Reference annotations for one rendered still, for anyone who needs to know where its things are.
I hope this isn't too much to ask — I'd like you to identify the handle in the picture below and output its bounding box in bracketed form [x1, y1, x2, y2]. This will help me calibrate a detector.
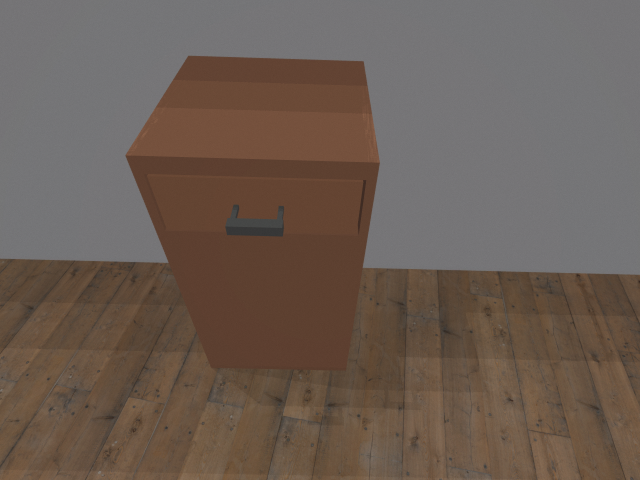
[225, 205, 284, 237]

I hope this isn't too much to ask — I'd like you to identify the cabinet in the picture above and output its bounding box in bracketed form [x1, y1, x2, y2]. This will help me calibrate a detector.
[125, 56, 380, 371]

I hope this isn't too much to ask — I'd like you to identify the drawer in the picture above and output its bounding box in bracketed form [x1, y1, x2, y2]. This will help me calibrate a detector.
[147, 174, 363, 234]

